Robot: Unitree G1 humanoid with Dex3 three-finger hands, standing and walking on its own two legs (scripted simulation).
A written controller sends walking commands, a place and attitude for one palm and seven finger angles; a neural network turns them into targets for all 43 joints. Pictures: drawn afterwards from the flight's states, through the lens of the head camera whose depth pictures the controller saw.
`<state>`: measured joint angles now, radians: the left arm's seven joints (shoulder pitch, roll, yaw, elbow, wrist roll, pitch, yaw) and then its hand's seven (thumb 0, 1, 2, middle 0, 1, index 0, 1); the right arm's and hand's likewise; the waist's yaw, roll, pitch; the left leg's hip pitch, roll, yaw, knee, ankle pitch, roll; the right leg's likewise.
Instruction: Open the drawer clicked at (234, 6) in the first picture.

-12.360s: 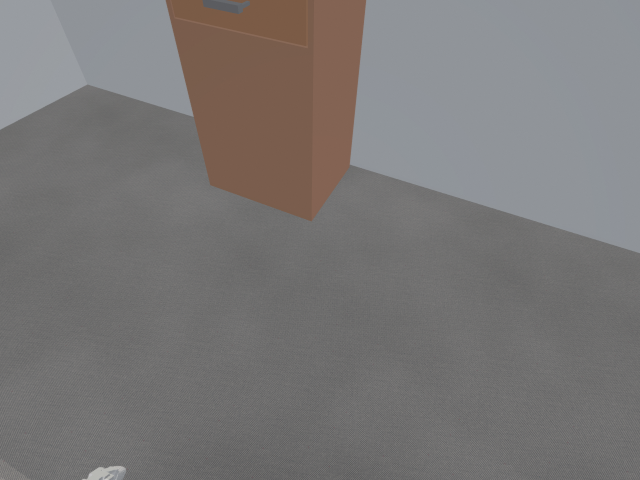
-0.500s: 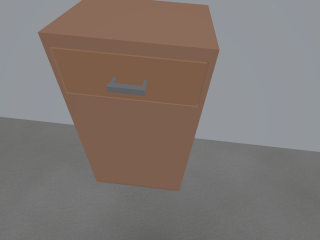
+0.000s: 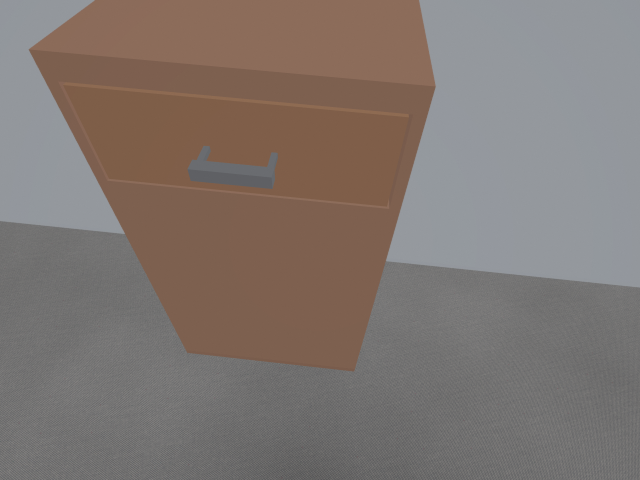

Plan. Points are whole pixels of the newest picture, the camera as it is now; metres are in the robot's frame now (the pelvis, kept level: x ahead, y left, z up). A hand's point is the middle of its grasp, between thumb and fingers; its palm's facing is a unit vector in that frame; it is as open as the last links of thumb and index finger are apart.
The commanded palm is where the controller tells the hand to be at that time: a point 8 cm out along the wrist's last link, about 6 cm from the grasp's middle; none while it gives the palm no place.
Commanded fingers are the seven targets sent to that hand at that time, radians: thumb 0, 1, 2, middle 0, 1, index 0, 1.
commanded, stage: come to a stop and stand still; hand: left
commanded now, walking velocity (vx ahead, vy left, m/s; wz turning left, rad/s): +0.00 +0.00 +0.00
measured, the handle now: (235, 164) +0.54 +0.17 +0.08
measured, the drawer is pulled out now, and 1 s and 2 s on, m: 0.00 0.00 0.00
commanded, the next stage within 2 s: look again from close up in 0.94 s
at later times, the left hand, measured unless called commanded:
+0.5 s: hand out of the picture +0.01 +0.20 -0.16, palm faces +0.01 -0.97 -0.22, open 7.4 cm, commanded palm none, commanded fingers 0.00 0.90 0.90 -0.20 -0.30 -0.20 -0.30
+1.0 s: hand out of the picture -0.12 +0.19 -0.17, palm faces +0.04 -0.99 -0.16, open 7.4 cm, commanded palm none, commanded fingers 0.00 0.90 0.90 -0.20 -0.30 -0.20 -0.30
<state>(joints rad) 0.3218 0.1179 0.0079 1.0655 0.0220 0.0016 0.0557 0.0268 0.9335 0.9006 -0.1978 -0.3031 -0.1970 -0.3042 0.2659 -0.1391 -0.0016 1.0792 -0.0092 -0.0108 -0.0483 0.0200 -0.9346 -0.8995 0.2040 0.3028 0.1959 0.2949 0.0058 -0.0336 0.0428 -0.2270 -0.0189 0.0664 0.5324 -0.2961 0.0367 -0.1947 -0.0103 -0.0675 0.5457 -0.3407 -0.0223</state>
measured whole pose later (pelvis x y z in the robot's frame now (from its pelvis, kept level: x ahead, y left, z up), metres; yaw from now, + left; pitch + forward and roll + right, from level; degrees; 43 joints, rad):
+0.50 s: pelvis -0.05 +0.02 +0.00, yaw +0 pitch -2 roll -1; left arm 0.28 0.19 -0.01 0.92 0.02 0.02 0.04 0.01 0.91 0.90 -0.20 -0.30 -0.20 -0.30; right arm 0.28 -0.18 0.01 0.96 -0.03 0.01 0.00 0.00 -0.91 -0.90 0.20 0.30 0.20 0.30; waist -0.01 0.00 0.00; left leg -0.27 -0.02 0.07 0.53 -0.22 0.06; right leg -0.22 -0.02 -0.07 0.52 -0.25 0.00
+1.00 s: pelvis -0.07 +0.03 +0.00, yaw +0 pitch -2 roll -1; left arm 0.42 0.12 0.00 1.09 0.03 0.01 0.05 0.01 0.91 0.90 -0.20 -0.30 -0.19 -0.30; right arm 0.32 -0.13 0.00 1.10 -0.01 0.02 -0.01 0.00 -0.90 -0.90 0.20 0.30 0.20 0.29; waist 0.00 -0.01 0.02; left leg -0.27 -0.04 0.08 0.45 -0.16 0.08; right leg -0.22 -0.03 -0.06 0.45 -0.19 0.02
